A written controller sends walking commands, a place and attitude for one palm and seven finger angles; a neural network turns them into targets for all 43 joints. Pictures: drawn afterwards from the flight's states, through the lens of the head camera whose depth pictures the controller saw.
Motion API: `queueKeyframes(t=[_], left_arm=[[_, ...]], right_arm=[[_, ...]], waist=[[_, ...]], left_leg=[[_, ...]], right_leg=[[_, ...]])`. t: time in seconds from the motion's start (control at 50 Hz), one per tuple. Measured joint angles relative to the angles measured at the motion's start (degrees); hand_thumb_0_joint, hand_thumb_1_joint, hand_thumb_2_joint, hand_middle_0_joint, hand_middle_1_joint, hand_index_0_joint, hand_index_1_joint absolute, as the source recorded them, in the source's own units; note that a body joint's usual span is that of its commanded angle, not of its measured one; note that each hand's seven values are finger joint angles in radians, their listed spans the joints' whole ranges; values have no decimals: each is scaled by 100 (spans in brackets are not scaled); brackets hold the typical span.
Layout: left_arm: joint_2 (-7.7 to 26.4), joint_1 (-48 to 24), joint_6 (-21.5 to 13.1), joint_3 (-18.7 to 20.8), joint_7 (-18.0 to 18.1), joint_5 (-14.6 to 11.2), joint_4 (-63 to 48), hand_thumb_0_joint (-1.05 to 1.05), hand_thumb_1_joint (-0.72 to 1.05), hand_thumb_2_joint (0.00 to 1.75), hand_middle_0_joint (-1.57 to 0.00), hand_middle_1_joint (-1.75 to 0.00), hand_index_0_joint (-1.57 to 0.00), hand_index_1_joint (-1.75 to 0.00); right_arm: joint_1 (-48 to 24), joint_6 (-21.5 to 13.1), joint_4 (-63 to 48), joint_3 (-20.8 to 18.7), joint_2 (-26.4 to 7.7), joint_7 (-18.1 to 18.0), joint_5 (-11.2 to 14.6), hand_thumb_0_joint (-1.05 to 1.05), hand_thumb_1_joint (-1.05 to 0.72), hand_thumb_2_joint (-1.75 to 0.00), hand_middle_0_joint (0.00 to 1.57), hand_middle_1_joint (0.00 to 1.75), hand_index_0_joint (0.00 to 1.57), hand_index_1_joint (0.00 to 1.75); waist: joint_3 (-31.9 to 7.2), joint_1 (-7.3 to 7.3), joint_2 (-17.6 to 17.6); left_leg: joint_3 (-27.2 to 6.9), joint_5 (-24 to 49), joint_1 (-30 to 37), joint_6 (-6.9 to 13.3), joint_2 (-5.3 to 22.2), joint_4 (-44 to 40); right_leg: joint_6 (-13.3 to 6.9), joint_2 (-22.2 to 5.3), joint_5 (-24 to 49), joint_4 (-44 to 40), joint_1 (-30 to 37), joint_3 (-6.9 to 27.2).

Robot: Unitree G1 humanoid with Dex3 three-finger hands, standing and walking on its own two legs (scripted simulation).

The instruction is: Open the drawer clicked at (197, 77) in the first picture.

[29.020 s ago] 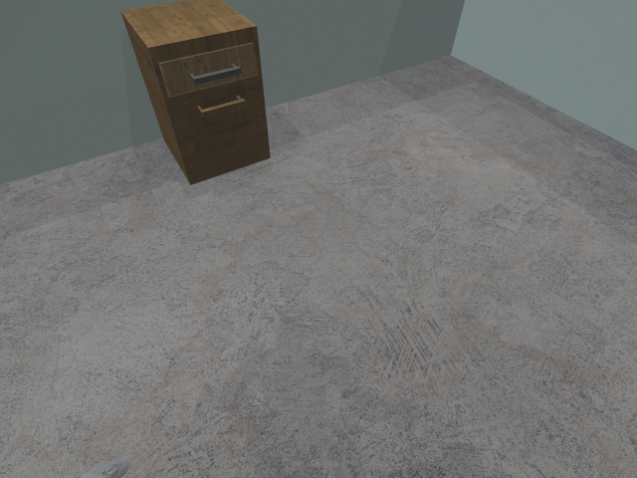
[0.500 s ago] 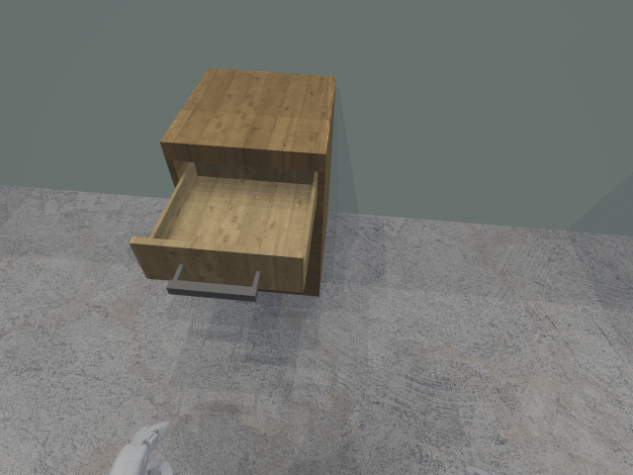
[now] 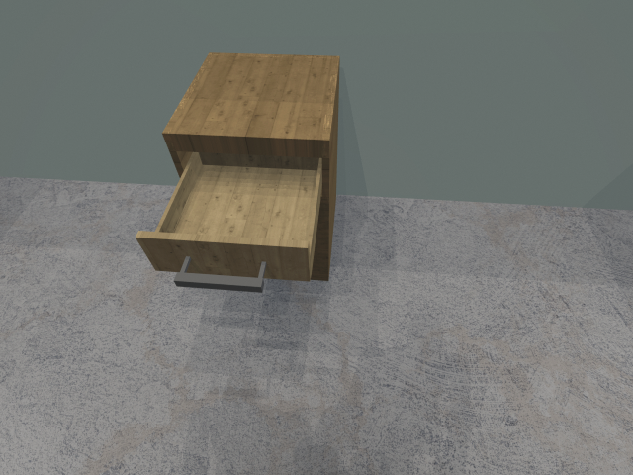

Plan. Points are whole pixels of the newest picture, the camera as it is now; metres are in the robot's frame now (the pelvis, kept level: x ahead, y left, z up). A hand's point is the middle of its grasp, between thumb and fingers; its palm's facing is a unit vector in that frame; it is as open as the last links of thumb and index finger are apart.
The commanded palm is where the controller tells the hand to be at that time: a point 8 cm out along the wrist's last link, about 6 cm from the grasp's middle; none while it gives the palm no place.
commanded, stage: let the arm hang, fingers relaxed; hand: left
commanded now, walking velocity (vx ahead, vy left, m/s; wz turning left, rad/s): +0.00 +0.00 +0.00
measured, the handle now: (222, 273) +0.55 +0.26 -0.25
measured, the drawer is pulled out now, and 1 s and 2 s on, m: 0.30 0.30 0.30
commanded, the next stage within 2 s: look to check the result in 0.38 s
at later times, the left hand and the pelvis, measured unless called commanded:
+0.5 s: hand out of the picture +0.00 +0.14 -0.17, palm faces +0.03 -0.98 -0.18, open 7.4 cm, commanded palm none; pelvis +0.01 -0.01 +0.00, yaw +0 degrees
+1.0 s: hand out of the picture +0.00 +0.14 -0.17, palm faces +0.04 -0.98 -0.18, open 7.4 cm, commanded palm none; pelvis +0.02 -0.01 +0.00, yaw +0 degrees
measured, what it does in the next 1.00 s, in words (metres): stands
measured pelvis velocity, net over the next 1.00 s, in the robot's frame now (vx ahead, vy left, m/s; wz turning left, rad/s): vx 0.02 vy -0.01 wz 0.00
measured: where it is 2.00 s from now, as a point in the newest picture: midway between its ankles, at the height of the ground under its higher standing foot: outside the picture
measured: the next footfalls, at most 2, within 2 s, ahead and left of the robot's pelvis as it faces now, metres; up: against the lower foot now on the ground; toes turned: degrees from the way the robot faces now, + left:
none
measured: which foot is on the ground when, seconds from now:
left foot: down 0.00-1.00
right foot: down 0.00-1.00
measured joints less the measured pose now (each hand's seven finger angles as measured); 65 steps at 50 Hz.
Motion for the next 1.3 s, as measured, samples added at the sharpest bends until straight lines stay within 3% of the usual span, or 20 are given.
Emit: queueKeyframes(t=[0.14, 1.3], left_arm=[[-205, -212, -61, -4, 32, 26, -42, 1, 91, 90, -20, -30, -20, -30], [-196, -204, -155, 68, 36, -22, 110, 0, 91, 90, -20, -30, -20, -30]], right_arm=[[-6, -62, 76, -1, 140, -24, 1, 0, -91, -90, 20, 30, 19, 30], [-119, -82, 244, -61, 154, -101, 18, 0, -91, -90, 20, 30, 19, 30]], waist=[[-99, -30, -34], [-66, -23, -99]], left_leg=[[20, -15, 49, -24, 10, -22], [-37, -106, 273, -154, 114, -175]], right_leg=[[-20, 11, -43, 42, 10, 21], [-126, 126, -130, -153, 260, -25]])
